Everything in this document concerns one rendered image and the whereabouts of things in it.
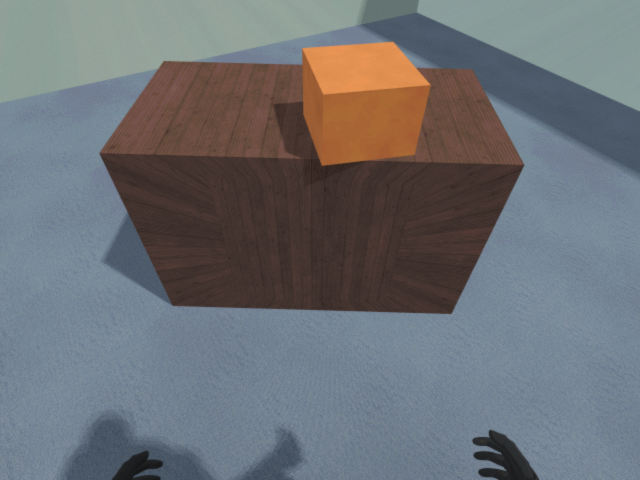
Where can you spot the robot left hand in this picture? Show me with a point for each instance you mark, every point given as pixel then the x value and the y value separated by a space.
pixel 137 464

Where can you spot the robot right hand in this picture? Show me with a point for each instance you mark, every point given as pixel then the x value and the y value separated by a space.
pixel 515 464

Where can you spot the pedestal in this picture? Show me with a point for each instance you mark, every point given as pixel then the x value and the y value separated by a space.
pixel 217 169

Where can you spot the carton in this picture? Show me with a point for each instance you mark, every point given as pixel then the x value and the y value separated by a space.
pixel 362 102

